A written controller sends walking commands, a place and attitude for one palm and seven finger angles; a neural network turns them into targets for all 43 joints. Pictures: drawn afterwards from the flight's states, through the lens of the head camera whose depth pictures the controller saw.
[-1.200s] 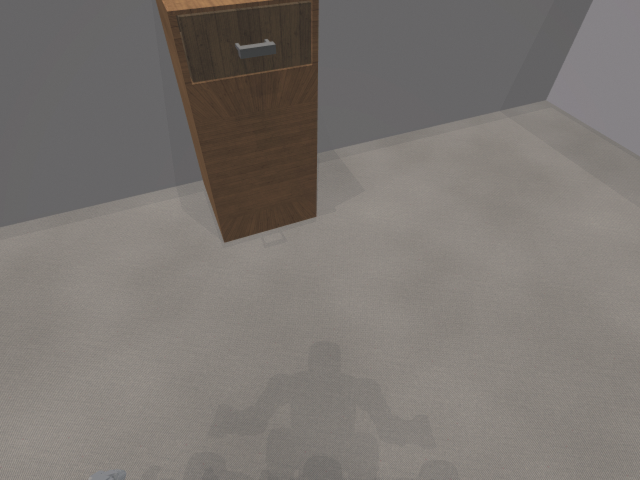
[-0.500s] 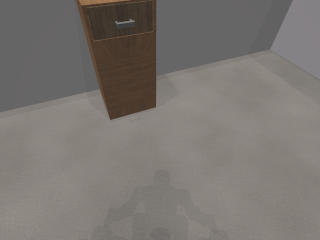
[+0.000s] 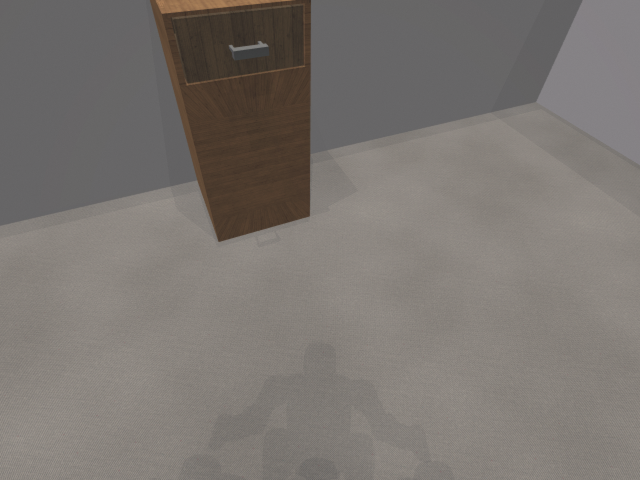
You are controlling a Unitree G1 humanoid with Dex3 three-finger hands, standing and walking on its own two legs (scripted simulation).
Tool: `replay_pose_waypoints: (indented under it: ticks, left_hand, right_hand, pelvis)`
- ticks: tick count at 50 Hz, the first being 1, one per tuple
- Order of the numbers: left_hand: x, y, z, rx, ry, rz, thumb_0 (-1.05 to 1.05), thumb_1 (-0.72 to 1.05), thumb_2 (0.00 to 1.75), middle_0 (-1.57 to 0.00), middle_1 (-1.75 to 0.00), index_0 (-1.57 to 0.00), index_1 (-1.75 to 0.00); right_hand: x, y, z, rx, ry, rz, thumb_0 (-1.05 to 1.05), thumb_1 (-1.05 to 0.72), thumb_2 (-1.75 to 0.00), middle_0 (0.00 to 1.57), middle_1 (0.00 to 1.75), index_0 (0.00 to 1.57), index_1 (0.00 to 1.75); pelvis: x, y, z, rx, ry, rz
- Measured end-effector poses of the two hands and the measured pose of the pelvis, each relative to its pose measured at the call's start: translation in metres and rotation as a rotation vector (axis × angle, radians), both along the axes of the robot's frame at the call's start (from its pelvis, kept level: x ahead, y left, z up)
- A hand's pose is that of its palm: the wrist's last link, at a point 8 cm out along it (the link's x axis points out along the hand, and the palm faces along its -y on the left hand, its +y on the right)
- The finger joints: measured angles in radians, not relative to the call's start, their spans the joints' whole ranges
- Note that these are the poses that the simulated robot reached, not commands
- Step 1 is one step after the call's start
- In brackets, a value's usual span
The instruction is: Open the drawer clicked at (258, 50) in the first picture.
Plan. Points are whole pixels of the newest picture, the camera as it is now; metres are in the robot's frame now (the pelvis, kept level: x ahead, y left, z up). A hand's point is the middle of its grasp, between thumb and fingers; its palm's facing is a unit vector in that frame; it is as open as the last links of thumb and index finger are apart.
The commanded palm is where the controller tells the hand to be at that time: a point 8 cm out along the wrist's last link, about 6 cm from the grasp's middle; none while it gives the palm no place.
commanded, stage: look at it before walking up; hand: left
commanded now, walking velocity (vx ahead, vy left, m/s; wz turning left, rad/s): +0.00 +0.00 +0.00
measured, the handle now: (248, 48) +1.23 +0.29 +0.02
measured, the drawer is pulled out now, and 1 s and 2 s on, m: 0.00 0.00 0.00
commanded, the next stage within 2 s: walk to a spot facing it in 0.24 s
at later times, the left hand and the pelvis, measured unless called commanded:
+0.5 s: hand out of the picture +0.06 +0.24 -0.17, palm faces -0.04 -0.95 -0.30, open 7.4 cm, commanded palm none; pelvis +0.01 +0.00 +0.00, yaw -2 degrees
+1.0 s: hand out of the picture +0.12 +0.15 -0.17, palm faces -0.17 -0.97 -0.17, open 7.3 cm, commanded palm none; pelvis +0.15 -0.03 +0.00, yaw -16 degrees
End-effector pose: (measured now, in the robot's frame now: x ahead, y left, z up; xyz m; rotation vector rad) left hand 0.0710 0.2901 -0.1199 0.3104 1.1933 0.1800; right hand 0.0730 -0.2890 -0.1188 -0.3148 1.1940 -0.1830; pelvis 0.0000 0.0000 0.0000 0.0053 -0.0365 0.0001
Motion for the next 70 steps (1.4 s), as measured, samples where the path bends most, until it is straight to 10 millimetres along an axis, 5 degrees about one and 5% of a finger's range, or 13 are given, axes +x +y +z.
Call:
replay_pose_waypoints:
  ticks: [22, 30, 37, 41, 47, 53, 58, 63, 70]
  left_hand:
    - [-0.007, 0.002, -0.004, -0.001, 0.036, 0.018, 0.0, 0.91, 0.9, -0.21, -0.3, -0.2, -0.3]
    - [-0.017, -0.03, -0.026, -0.081, 0.146, -0.004, 0.0, 0.91, 0.9, -0.2, -0.3, -0.2, -0.3]
    - [0.008, -0.074, -0.037, -0.111, 0.15, -0.024, 0.0, 0.91, 0.9, -0.2, -0.3, -0.2, -0.3]
    - [0.012, -0.091, -0.028, -0.125, 0.184, -0.02, 0.0, 0.91, 0.9, -0.2, -0.3, -0.2, -0.3]
    - [0.03, -0.099, -0.019, -0.14, 0.294, -0.061, 0.0, 0.91, 0.9, -0.21, -0.3, -0.2, -0.3]
    - [0.084, -0.082, -0.027, -0.13, 0.323, -0.074, 0.0, 0.91, 0.9, -0.21, -0.3, -0.2, -0.3]
    - [0.16, -0.055, -0.054, -0.12, 0.326, -0.115, 0.0, 0.91, 0.9, -0.21, -0.3, -0.2, -0.3]
    - [0.277, -0.053, -0.049, -0.113, 0.203, -0.237, 0.01, 0.91, 0.9, -0.2, -0.3, -0.2, -0.3]
    - [0.427, -0.098, -0.019, -0.139, 0.008, -0.398, 0.0, 0.92, 0.9, -0.2, -0.3, -0.19, -0.3]
  right_hand:
    - [0.004, 0.007, -0.002, 0.002, 0.009, -0.004, 0.0, -0.9, -0.9, 0.2, 0.3, 0.2, 0.3]
    - [-0.022, 0.024, -0.026, 0.078, 0.034, -0.116, 0.0, -0.9, -0.9, 0.2, 0.3, 0.2, 0.3]
    - [-0.048, 0.017, -0.051, 0.129, 0.158, -0.218, 0.0, -0.9, -0.9, 0.2, 0.3, 0.2, 0.3]
    - [-0.016, 0.013, -0.04, 0.138, 0.139, -0.232, 0.01, -0.91, -0.9, 0.2, 0.3, 0.2, 0.3]
    - [0.074, 0.011, -0.019, 0.151, -0.049, -0.266, 0.01, -0.91, -0.9, 0.2, 0.3, 0.2, 0.3]
    - [0.172, 0.019, -0.01, 0.145, -0.173, -0.24, 0.0, -0.91, -0.9, 0.2, 0.3, 0.2, 0.3]
    - [0.233, 0.027, -0.014, 0.085, -0.264, -0.251, 0.0, -0.91, -0.9, 0.2, 0.3, 0.2, 0.3]
    - [0.215, 0.042, -0.01, 0.075, -0.193, -0.372, 0.0, -0.91, -0.9, 0.2, 0.3, 0.2, 0.3]
    - [0.157, 0.054, -0.008, 0.071, 0.007, -0.577, -0.01, -0.94, -0.9, 0.2, 0.3, 0.2, 0.3]
  pelvis:
    - [0.007, 0.003, -0.001, -0.001, 0.002, -0.014]
    - [0.031, -0.003, -0.013, 0.009, 0.021, -0.104]
    - [0.064, -0.027, -0.026, -0.008, 0.016, -0.153]
    - [0.086, -0.032, -0.015, -0.003, 0.02, -0.188]
    - [0.127, -0.031, -0.004, 0.007, 0.038, -0.253]
    - [0.182, -0.02, -0.009, -0.007, 0.042, -0.297]
    - [0.238, -0.005, -0.03, -0.023, 0.035, -0.356]
    - [0.275, -0.002, -0.018, -0.014, 0.011, -0.424]
    - [0.327, -0.008, -0.002, -0.001, 0.032, -0.5]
